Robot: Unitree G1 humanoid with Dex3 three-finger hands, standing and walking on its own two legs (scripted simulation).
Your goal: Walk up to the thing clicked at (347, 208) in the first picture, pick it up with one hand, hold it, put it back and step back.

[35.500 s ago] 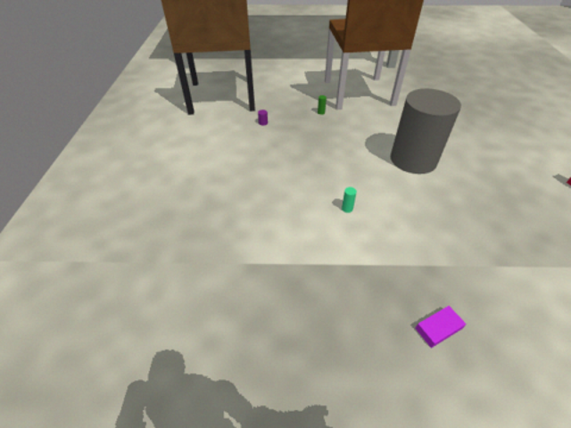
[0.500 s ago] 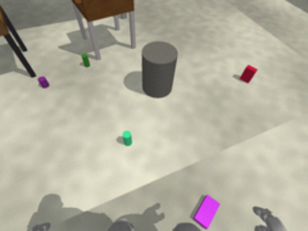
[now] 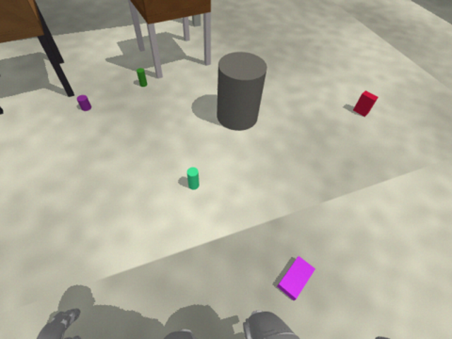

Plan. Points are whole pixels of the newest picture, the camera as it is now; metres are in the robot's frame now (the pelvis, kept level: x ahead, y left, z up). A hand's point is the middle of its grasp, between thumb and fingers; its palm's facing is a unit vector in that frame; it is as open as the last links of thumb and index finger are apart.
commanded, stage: step back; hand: left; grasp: from the side
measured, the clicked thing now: (193, 178) +0.89 +0.14 -0.69
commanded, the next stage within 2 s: stand in 1.42 s
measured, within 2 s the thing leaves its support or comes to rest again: neither
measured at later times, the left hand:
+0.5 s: hand out of the picture -0.10 +0.24 -0.13, palm faces +0.00 -0.90 -0.44, open 7.4 cm
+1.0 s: hand out of the picture -0.13 +0.24 -0.14, palm faces +0.06 -0.93 -0.36, open 7.4 cm
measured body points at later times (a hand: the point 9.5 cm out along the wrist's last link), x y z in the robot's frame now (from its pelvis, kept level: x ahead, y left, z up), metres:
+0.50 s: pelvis -0.16 -0.04 +0.00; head -0.13 -0.06 +0.45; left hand -0.10 +0.28 -0.10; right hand -0.08 -0.36 -0.13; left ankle -0.17 +0.08 -0.70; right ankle -0.14 -0.16 -0.72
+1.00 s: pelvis -0.17 -0.03 +0.01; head -0.16 -0.03 +0.46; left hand -0.14 +0.29 -0.12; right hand -0.07 -0.34 -0.12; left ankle -0.15 +0.09 -0.72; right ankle -0.16 -0.16 -0.72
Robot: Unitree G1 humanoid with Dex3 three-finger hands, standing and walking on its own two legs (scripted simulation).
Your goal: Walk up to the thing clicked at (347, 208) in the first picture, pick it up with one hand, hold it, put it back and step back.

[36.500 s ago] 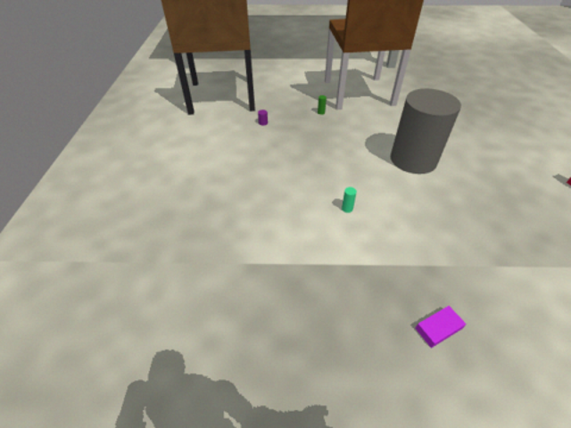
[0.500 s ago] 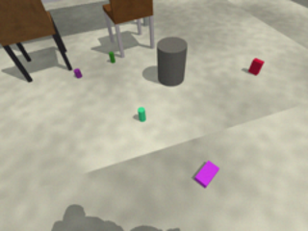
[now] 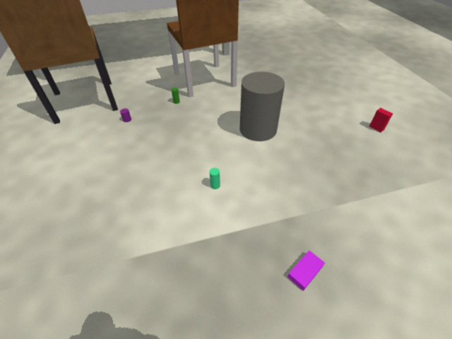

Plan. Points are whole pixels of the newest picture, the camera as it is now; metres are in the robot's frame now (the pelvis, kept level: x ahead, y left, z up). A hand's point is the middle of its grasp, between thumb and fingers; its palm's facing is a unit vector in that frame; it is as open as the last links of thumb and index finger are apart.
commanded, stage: step back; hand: left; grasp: from the side
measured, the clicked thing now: (214, 178) +1.07 +0.11 -0.70
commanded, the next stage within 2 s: stand in 0.42 s
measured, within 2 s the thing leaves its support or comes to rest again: neither
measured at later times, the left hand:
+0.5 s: hand out of the picture +0.14 +0.25 -0.13, palm faces -0.01 -0.93 -0.36, open 7.4 cm
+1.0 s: hand out of the picture +0.07 +0.24 -0.14, palm faces -0.05 -0.94 -0.34, open 7.4 cm
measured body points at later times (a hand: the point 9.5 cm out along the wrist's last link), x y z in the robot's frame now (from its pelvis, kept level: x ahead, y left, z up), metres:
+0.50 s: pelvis +0.02 +0.00 +0.01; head +0.03 +0.00 +0.46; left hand +0.14 +0.30 -0.11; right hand +0.14 -0.29 -0.11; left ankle +0.02 +0.11 -0.73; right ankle +0.00 -0.13 -0.73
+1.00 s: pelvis +0.00 -0.01 +0.02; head +0.01 -0.01 +0.47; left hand +0.08 +0.29 -0.11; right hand +0.06 -0.31 -0.12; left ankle +0.02 +0.11 -0.73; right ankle +0.00 -0.13 -0.73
